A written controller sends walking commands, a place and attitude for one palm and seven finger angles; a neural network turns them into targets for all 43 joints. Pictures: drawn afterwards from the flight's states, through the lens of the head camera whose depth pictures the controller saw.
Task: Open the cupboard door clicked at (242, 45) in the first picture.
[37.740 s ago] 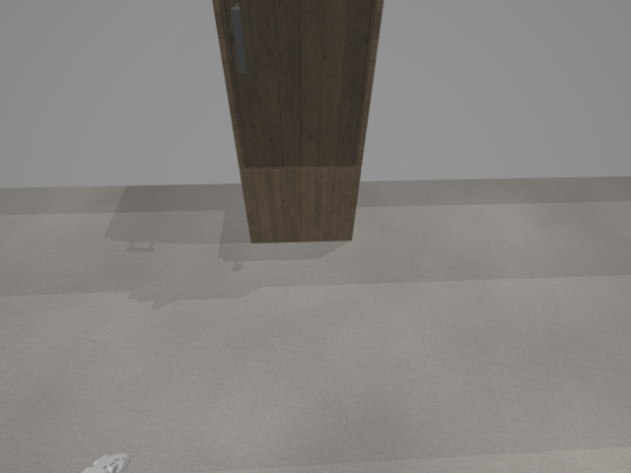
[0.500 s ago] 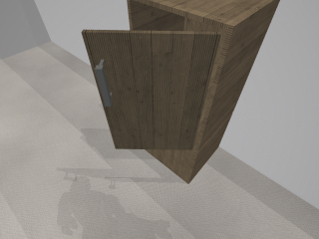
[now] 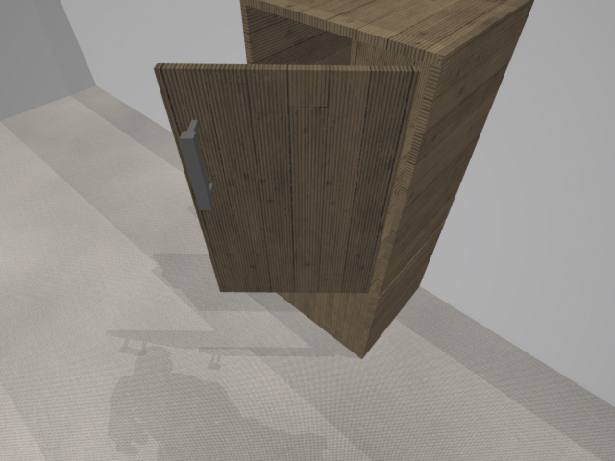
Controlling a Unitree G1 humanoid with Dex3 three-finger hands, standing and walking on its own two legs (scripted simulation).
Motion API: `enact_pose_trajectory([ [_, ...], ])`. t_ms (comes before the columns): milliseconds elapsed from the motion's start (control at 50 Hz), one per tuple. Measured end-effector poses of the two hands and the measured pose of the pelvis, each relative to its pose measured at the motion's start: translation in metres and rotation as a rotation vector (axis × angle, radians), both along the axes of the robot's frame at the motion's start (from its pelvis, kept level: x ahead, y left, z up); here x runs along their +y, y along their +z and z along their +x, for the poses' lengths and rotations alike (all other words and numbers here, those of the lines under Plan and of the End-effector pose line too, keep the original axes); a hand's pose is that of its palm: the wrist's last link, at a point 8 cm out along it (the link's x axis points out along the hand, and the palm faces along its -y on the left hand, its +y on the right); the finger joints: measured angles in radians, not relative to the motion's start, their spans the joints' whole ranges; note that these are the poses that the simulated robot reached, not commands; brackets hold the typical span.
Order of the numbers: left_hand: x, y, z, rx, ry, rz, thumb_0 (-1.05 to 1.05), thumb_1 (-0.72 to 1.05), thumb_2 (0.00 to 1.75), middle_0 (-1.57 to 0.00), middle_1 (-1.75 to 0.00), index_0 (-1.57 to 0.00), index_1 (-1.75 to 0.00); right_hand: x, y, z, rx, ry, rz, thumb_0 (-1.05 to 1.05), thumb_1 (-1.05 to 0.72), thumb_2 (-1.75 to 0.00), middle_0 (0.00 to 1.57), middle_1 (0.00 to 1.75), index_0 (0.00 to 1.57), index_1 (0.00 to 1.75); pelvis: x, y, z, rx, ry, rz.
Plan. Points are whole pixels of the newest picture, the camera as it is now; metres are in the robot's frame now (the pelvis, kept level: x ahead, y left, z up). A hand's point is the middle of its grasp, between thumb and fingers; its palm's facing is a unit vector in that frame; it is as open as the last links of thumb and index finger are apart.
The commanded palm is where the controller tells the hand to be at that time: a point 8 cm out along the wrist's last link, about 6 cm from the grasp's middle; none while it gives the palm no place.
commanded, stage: look again from close up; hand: left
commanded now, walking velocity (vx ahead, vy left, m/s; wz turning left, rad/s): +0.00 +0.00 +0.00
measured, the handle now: (200, 166) +0.56 +0.22 +0.08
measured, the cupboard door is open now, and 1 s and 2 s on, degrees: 41 41 41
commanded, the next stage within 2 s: raise the hand with hooked fingers in 0.20 s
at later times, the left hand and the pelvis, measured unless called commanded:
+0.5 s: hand (139, 402) +0.19 +0.23 -0.02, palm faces +0.28 -0.95 -0.11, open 7.6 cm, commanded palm +0.11 +0.27 -0.06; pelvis -0.02 +0.01 -0.02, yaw +1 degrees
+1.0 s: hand (136, 398) +0.20 +0.23 -0.01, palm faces -0.02 -1.00 -0.06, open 10.3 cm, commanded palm +0.16 +0.30 +0.00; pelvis -0.02 +0.01 -0.07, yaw +2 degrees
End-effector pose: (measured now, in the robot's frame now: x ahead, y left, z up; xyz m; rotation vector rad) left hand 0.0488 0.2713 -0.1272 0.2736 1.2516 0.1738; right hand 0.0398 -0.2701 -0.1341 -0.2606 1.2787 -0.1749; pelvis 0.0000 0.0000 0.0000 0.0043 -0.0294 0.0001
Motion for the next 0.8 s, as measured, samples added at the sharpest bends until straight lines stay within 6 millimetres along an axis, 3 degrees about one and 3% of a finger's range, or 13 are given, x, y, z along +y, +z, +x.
enact_pose_trajectory([
  [320, -0.007, -0.007, -0.009, 0.02, 0.007, -0.016, 0.01, 0.91, 0.89, -0.2, -0.3, -0.2, -0.3, 0.003, 0.0, -0.008, 0.016, -0.012, 0.003, 0.0, -0.91, -0.89, 0.2, 0.3, 0.21, 0.3, 0.0, -0.001, -0.001, 0.006, -0.006, -0.006],
  [360, -0.005, 0.01, 0.012, -0.171, 0.103, -0.041, 0.01, 0.9, 0.89, -0.2, -0.3, -0.2, -0.3, 0.006, 0.003, 0.0, -0.072, -0.012, -0.006, 0.0, -0.91, -0.89, 0.2, 0.3, 0.21, 0.3, 0.002, -0.003, -0.004, 0.0, -0.011, -0.004],
  [480, 0.004, 0.11, 0.101, -0.903, 0.102, -0.032, 0.02, 0.85, 0.87, -0.2, -0.34, -0.2, -0.34, 0.022, 0.014, 0.051, -0.424, 0.028, 0.021, 0.01, -0.91, -0.89, 0.2, 0.3, 0.2, 0.3, 0.007, -0.013, -0.014, 0.038, 0.018, 0.005],
  [540, 0.001, 0.129, 0.121, -1.145, 0.011, -0.081, 0.01, 0.8, 0.85, -0.21, -0.37, -0.2, -0.37, 0.029, 0.02, 0.08, -0.57, 0.058, 0.044, 0.01, -0.91, -0.89, 0.2, 0.3, 0.2, 0.3, 0.005, -0.027, -0.021, 0.105, 0.004, 0.015],
  [600, -0.009, 0.115, 0.117, -1.256, -0.104, -0.16, 0.01, 0.75, 0.82, -0.21, -0.4, -0.21, -0.41, 0.032, 0.022, 0.104, -0.678, 0.112, 0.055, 0.01, -0.91, -0.89, 0.2, 0.3, 0.21, 0.3, 0.002, -0.046, -0.026, 0.164, -0.006, 0.019],
  [660, -0.014, 0.086, 0.098, -1.216, -0.163, -0.226, 0.01, 0.68, 0.8, -0.21, -0.45, -0.21, -0.45, 0.033, 0.019, 0.124, -0.733, 0.17, 0.045, 0.0, -0.91, -0.89, 0.2, 0.3, 0.21, 0.3, 0.001, -0.065, -0.029, 0.205, -0.005, 0.018],
  [720, -0.006, 0.065, 0.077, -1.15, -0.103, -0.24, 0.01, 0.61, 0.77, -0.22, -0.49, -0.22, -0.49, 0.034, 0.013, 0.139, -0.741, 0.208, 0.025, 0.01, -0.91, -0.89, 0.2, 0.3, 0.21, 0.3, 0.001, -0.077, -0.029, 0.219, 0.006, 0.007],
  [800, 0.011, 0.08, 0.068, -1.197, -0.026, -0.158, 0.02, 0.51, 0.73, -0.23, -0.55, -0.23, -0.55, 0.043, 0.006, 0.147, -0.714, 0.241, 0.017, 0.01, -0.91, -0.89, 0.2, 0.3, 0.2, 0.3, 0.001, -0.081, -0.026, 0.218, 0.029, -0.02],
])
